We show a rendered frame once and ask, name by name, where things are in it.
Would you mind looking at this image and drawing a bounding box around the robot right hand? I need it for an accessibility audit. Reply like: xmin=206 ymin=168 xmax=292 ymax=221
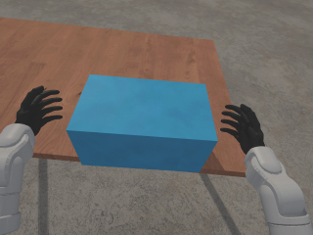
xmin=220 ymin=104 xmax=265 ymax=154

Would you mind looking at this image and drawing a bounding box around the robot left hand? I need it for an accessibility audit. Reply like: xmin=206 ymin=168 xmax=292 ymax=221
xmin=15 ymin=85 xmax=63 ymax=136

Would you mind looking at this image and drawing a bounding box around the left robot forearm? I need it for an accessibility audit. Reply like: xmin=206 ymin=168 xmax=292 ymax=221
xmin=0 ymin=123 xmax=36 ymax=235

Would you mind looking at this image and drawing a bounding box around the carton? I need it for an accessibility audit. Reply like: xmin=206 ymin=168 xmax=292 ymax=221
xmin=67 ymin=74 xmax=218 ymax=172

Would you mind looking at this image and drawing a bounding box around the right robot forearm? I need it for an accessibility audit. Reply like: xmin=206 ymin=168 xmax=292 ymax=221
xmin=244 ymin=146 xmax=313 ymax=235

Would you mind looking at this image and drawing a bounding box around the table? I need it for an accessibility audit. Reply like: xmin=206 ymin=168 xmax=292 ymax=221
xmin=0 ymin=17 xmax=246 ymax=178

